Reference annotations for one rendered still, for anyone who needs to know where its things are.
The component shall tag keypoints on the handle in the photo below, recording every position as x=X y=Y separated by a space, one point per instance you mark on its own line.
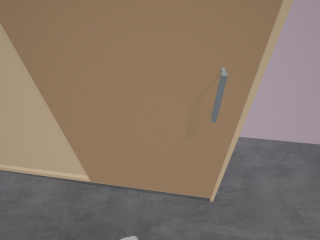
x=219 y=95

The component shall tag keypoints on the wardrobe door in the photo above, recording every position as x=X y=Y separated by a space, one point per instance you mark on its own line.
x=30 y=136
x=132 y=83

